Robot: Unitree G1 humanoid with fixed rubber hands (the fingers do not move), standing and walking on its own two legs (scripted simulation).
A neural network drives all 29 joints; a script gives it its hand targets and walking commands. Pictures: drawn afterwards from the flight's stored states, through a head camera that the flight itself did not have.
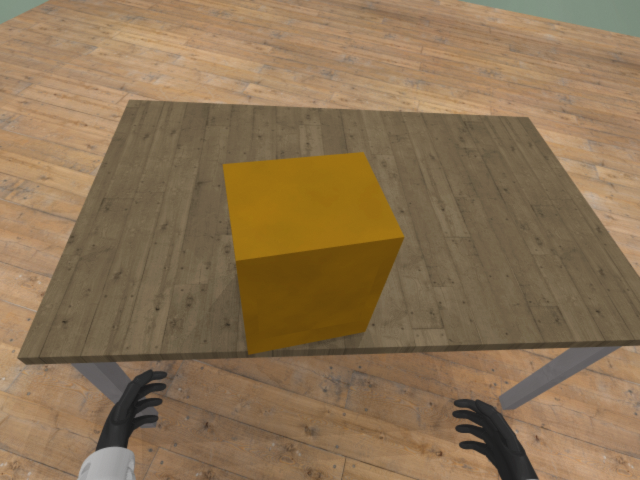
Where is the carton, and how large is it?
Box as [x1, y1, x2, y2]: [223, 152, 403, 354]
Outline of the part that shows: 363,152 223,164 248,354 361,332 365,330 403,239 403,235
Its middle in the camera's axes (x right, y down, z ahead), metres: -0.03 +0.03 +0.62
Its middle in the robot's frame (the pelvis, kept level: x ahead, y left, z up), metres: +0.43 +0.03 -0.03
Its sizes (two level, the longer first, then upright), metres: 0.210 0.169 0.273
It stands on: a table, 0.60 m high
